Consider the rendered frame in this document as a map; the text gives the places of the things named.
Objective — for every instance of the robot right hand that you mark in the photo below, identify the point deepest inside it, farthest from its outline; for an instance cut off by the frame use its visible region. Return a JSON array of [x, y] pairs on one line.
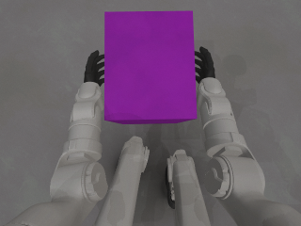
[[206, 64]]

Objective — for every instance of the carton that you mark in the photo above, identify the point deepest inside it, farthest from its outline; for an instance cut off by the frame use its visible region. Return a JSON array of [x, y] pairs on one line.
[[149, 67]]

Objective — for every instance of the left robot thigh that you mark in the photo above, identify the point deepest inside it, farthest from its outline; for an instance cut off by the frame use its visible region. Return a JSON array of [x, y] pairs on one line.
[[118, 207]]

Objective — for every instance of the robot right upper arm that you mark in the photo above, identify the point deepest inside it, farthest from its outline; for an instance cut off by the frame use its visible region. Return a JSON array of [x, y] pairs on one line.
[[238, 184]]

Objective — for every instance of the right robot thigh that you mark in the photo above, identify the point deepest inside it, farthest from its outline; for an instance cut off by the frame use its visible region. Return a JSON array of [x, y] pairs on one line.
[[190, 208]]

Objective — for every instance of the robot thigh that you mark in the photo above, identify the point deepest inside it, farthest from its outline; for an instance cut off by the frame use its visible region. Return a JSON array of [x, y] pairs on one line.
[[118, 207], [190, 208]]

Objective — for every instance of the robot left upper arm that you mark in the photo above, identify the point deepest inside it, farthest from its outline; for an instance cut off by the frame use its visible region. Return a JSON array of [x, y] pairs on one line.
[[75, 189]]

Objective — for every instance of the left robot forearm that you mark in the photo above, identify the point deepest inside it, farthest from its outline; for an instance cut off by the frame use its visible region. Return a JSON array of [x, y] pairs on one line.
[[84, 136]]

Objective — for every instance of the right robot forearm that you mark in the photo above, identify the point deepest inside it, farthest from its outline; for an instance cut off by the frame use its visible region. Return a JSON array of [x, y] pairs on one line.
[[219, 124]]

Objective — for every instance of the robot left hand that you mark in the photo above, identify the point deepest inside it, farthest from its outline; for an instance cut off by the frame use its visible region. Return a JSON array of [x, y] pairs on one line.
[[91, 72]]

